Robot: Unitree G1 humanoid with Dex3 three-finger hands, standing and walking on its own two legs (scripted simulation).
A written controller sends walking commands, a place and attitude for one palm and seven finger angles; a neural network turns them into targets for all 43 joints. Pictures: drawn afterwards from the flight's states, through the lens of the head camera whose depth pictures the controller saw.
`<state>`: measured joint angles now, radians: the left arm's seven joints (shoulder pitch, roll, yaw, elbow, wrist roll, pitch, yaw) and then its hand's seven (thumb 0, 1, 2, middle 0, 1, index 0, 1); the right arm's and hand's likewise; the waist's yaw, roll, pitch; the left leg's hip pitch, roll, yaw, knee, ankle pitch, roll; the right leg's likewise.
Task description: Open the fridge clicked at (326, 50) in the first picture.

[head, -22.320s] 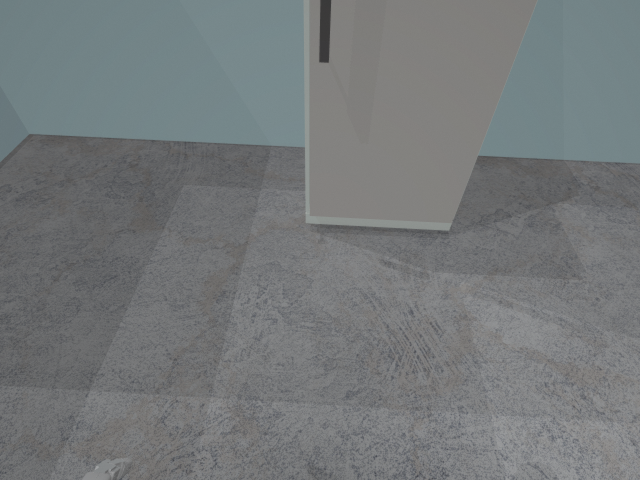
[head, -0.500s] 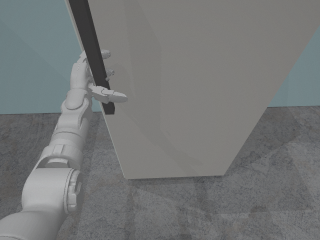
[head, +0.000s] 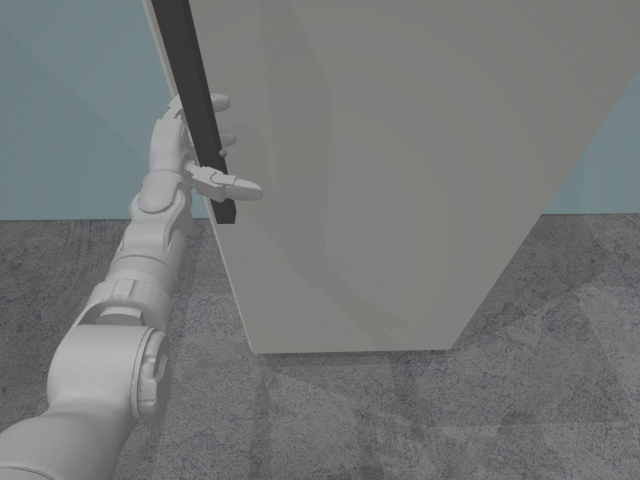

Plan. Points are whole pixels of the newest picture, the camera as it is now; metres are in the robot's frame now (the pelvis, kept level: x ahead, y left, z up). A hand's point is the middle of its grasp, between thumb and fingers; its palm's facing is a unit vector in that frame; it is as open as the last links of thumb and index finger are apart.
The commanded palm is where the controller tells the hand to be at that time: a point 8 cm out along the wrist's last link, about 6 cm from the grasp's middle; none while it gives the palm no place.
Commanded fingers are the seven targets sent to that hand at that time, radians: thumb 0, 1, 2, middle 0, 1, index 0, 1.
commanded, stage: slide the fingers in behind the handle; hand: left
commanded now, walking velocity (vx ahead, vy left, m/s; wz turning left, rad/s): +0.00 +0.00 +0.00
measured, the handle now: (191, 55) +0.52 +0.15 +0.26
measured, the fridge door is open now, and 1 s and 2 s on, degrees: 0 0 1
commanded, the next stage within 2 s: grip the handle and tug to test in 0.14 s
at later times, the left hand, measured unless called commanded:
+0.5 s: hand (222, 153) +0.47 +0.13 +0.16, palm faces +0.03 -1.00 +0.00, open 12.4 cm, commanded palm +0.45 +0.17 +0.16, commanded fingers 0.00 0.15 0.58 -0.37 -1.29 -0.37 -1.29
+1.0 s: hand (223, 152) +0.48 +0.13 +0.16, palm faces +0.04 -1.00 +0.00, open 5.8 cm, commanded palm +0.45 +0.17 +0.16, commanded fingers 0.00 0.90 0.90 -0.45 -1.40 -0.45 -1.40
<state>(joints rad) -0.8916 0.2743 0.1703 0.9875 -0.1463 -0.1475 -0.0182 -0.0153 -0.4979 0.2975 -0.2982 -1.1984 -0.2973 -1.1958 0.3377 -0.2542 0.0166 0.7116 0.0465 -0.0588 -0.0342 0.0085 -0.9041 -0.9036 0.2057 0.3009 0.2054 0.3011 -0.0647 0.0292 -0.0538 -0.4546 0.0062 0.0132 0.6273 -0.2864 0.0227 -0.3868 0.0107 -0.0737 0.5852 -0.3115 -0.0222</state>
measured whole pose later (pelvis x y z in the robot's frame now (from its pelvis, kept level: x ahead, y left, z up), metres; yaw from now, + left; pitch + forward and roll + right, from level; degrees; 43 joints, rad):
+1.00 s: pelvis +0.00 +0.00 +0.00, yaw +0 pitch +7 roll -1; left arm -0.88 0.27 0.18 0.97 -0.14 -0.15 0.00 0.00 0.66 0.80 -0.41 -1.38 -0.40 -1.38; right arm 0.34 -0.25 0.02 0.71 0.05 -0.06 -0.03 0.01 -0.90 -0.90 0.21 0.30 0.21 0.30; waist -0.07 0.03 -0.06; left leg -0.45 0.01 0.02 0.63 -0.29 0.03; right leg -0.38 0.01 -0.07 0.58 -0.31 -0.02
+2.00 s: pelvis +0.04 +0.00 +0.01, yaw -2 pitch +5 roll -1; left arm -0.60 0.21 0.19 0.53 -0.15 0.07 -0.01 0.01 0.67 0.78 -0.35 -1.40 -0.39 -1.40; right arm 0.26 -0.24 0.01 0.62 0.05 0.02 -0.04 0.01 -0.90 -0.90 0.21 0.30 0.21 0.30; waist -0.03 0.03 -0.07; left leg -0.31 0.01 0.05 0.53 -0.30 0.02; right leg -0.26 0.02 -0.03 0.49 -0.31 -0.02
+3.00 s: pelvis -0.07 -0.10 +0.01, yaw +9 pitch +0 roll +3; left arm 0.11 0.15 -0.03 -0.34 -0.03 0.01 0.09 -0.08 0.57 0.65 -0.43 -1.40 -0.27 -1.39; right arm 0.22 -0.18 -0.02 0.67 0.00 0.00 -0.09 0.01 -0.90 -0.90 0.21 0.30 0.21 0.30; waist -0.07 0.02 0.05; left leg -0.46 0.03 0.04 0.87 -0.41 -0.02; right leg -0.31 0.02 -0.24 0.48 -0.20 -0.15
